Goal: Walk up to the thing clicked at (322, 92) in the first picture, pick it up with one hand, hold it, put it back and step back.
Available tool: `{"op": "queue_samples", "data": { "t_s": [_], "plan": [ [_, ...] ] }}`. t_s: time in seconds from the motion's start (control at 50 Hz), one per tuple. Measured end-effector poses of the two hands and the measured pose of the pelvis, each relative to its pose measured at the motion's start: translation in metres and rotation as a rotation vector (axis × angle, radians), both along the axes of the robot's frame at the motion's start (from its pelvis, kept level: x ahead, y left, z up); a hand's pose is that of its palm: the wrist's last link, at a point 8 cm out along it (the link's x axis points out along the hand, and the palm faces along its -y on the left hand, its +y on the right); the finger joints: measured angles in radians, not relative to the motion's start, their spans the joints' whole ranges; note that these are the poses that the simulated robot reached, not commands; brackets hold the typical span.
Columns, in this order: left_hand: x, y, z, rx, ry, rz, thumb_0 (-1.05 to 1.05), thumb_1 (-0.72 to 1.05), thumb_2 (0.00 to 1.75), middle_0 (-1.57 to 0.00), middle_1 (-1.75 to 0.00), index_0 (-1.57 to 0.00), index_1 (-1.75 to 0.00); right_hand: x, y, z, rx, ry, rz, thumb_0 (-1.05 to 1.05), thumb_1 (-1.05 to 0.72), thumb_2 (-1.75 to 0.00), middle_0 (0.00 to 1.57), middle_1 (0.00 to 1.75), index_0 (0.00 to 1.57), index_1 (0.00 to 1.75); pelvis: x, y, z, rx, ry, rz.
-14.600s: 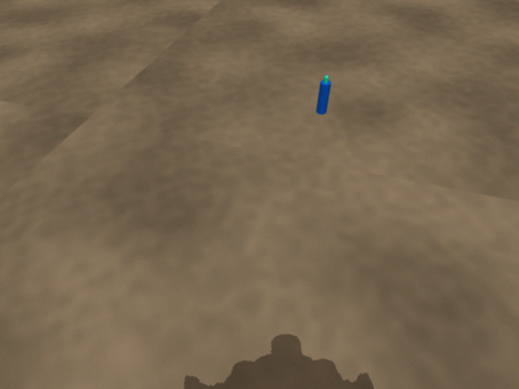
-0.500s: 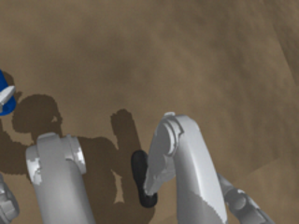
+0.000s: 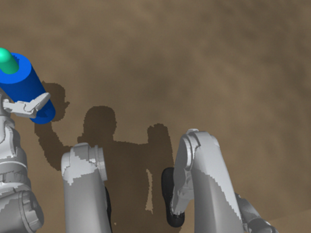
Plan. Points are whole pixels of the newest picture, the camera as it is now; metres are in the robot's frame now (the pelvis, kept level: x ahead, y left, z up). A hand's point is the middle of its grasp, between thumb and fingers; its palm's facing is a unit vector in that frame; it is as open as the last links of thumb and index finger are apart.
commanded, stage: settle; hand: left
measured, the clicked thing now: (26, 90) +0.45 +0.27 -0.05
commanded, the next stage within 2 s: lift in 0.80 s
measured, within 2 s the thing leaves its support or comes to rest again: neither
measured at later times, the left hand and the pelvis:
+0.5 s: hand (23, 78) +0.45 +0.26 +0.00, palm faces +0.21 -0.98 -0.03, open 9.9 cm; pelvis +0.01 -0.01 +0.03, yaw +3 degrees
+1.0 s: hand (24, 75) +0.44 +0.25 +0.03, palm faces +0.21 -0.98 -0.03, open 9.9 cm; pelvis +0.01 -0.01 +0.05, yaw +4 degrees
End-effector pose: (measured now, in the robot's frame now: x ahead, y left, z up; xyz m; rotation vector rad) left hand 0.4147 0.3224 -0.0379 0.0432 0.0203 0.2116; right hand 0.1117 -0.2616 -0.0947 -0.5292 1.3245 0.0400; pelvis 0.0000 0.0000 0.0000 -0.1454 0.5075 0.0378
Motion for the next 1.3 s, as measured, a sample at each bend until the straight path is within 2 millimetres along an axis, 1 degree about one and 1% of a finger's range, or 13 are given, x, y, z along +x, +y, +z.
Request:
{"op": "queue_samples", "data": {
  "t_s": [0.12,0.3,0.52,0.66,0.8,1.08,1.18,1.3],
  "plan": [
    [0.005,-0.005,0.013,-0.007,0.004,-0.005,0.04,-0.37,1.10,-0.76,-1.12,-0.71,-1.10,0.004,-0.003,0.004,0.008,-0.010,-0.029,0.01,-0.90,-0.90,0.21,0.30,0.20,0.30,0.004,-0.002,0.010,0.015,0.028,0.004],
    [0.008,-0.010,0.032,-0.015,0.002,0.002,0.04,-0.37,1.10,-0.76,-1.12,-0.71,-1.10,0.015,-0.008,0.014,0.010,-0.042,-0.043,0.01,-0.90,-0.91,0.21,0.30,0.20,0.30,0.008,-0.004,0.023,0.032,0.053,0.010],
    [0.001,-0.014,0.044,-0.018,0.023,0.005,0.04,-0.37,1.10,-0.76,-1.12,-0.70,-1.10,0.023,-0.007,0.022,0.024,-0.076,-0.046,0.01,-0.90,-0.91,0.21,0.30,0.20,0.30,0.007,-0.005,0.035,0.046,0.061,0.017],
    [-0.004,-0.016,0.051,-0.020,0.024,0.013,0.04,-0.37,1.10,-0.76,-1.12,-0.70,-1.10,0.024,-0.006,0.024,0.036,-0.079,-0.045,0.01,-0.91,-0.91,0.21,0.30,0.20,0.30,0.006,-0.007,0.041,0.057,0.063,0.020],
    [-0.003,-0.020,0.059,-0.018,0.018,0.009,0.04,-0.37,1.10,-0.76,-1.12,-0.70,-1.10,0.021,-0.005,0.026,0.044,-0.083,-0.051,0.01,-0.91,-0.90,0.21,0.30,0.20,0.30,0.006,-0.008,0.044,0.062,0.063,0.022],
    [-0.004,-0.026,0.069,-0.009,0.024,-0.017,0.04,-0.38,1.10,-0.77,-1.11,-0.71,-1.09,0.018,-0.006,0.034,0.049,-0.088,-0.073,0.01,-0.92,-0.91,0.21,0.30,0.20,0.30,0.007,-0.008,0.054,0.066,0.068,0.023],
    [-0.008,-0.027,0.080,-0.002,0.028,-0.033,0.04,-0.38,1.10,-0.77,-1.11,-0.72,-1.09,0.020,-0.006,0.042,0.052,-0.104,-0.087,0.01,-0.92,-0.91,0.21,0.30,0.20,0.30,0.008,-0.008,0.062,0.068,0.071,0.023],
    [-0.013,-0.027,0.104,-0.007,0.017,-0.029,0.04,-0.38,1.10,-0.77,-1.11,-0.72,-1.09,0.030,-0.002,0.059,0.061,-0.135,-0.100,0.01,-0.92,-0.91,0.20,0.30,0.20,0.30,0.011,-0.006,0.079,0.067,0.082,0.024]
  ]
}}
